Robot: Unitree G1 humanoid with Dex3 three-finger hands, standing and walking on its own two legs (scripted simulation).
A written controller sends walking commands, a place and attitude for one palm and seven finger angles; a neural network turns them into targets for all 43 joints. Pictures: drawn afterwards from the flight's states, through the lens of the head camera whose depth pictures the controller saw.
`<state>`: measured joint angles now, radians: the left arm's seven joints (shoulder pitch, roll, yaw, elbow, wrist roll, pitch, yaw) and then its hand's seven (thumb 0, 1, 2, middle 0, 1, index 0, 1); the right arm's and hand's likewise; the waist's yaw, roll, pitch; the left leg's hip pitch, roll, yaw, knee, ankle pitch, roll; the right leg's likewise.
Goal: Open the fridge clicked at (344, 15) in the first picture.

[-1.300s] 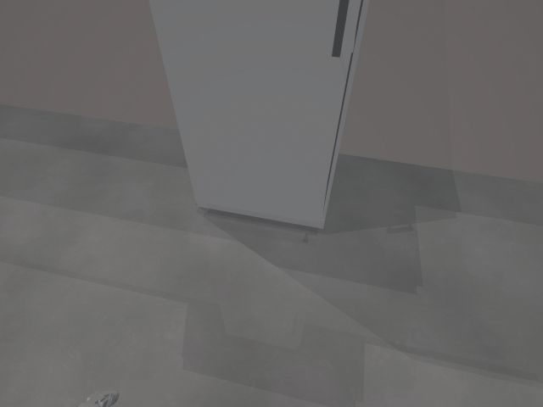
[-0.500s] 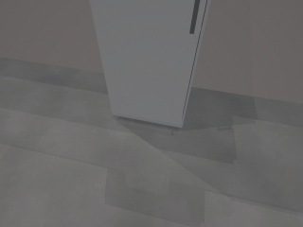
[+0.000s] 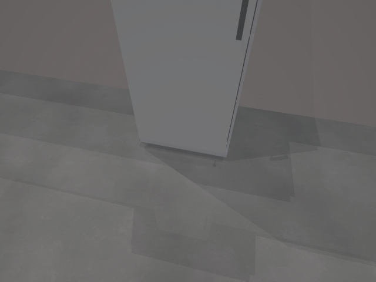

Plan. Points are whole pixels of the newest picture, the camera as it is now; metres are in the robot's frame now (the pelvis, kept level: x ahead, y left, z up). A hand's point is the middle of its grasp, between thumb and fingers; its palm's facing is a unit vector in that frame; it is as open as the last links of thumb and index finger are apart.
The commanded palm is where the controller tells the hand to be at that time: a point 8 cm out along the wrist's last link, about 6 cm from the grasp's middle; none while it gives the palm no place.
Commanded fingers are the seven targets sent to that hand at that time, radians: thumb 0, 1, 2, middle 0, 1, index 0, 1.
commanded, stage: look at it before walking up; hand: right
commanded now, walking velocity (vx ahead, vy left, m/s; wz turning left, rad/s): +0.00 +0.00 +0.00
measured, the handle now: (245, 2) +0.99 -0.16 +0.21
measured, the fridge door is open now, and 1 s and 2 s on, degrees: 0 0 0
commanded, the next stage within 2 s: walk to a spot facing it in 0.14 s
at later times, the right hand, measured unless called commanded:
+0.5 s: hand out of the picture +0.06 -0.22 -0.18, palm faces -0.06 +0.97 -0.23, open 7.4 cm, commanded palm none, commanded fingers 0.00 -0.90 -0.90 0.20 0.30 0.20 0.30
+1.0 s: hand (239, 252) +0.24 -0.12 -0.18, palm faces -0.27 +0.95 -0.17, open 7.4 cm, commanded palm none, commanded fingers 0.00 -0.90 -0.90 0.20 0.30 0.20 0.30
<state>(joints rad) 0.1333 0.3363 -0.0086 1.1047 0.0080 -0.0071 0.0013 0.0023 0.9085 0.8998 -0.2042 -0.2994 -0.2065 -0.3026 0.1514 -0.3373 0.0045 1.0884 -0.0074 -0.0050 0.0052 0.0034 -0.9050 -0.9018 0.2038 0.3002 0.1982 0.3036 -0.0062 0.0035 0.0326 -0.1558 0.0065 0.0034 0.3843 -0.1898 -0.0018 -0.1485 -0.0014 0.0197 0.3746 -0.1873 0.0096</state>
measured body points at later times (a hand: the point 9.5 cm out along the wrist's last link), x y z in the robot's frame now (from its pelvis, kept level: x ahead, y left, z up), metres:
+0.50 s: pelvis +0.03 +0.00 -0.01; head +0.03 -0.01 +0.44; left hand +0.06 +0.27 -0.15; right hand +0.07 -0.27 -0.16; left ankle +0.01 +0.12 -0.74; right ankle +0.01 -0.13 -0.75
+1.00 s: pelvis +0.18 +0.05 -0.01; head +0.20 +0.04 +0.44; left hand +0.20 +0.32 -0.14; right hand +0.26 -0.17 -0.16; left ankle +0.12 +0.15 -0.75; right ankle +0.29 -0.06 -0.69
